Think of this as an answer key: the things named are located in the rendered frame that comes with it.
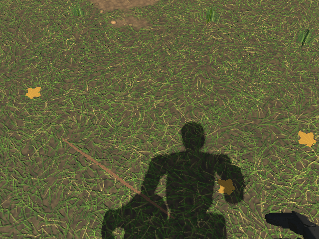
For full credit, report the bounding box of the right robot hand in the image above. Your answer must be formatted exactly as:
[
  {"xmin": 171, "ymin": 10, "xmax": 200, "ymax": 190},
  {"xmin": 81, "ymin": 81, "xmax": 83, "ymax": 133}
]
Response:
[{"xmin": 265, "ymin": 211, "xmax": 319, "ymax": 239}]

